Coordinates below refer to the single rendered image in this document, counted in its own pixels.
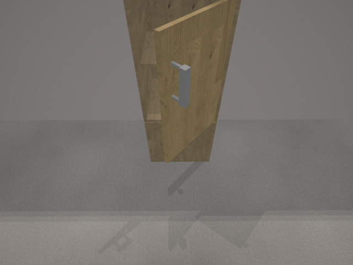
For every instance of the cupboard door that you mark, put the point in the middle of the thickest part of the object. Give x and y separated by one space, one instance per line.
199 40

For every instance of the handle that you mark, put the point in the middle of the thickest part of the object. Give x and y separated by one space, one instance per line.
184 84

